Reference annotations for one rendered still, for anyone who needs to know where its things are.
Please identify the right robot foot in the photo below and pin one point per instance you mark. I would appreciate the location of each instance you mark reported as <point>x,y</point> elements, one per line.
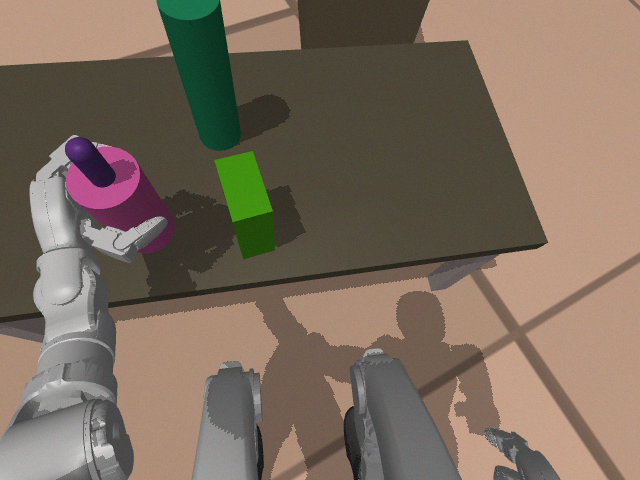
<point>352,444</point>

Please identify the coffee table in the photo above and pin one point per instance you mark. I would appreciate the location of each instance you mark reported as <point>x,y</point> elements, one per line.
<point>373,158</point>

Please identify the left robot arm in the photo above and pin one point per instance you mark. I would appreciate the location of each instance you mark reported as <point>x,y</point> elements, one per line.
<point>68,425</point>

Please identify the right robot hand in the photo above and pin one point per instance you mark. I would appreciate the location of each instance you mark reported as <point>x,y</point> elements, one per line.
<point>531,465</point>

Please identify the left robot hand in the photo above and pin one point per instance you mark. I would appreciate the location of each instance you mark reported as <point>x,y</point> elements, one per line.
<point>59,221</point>

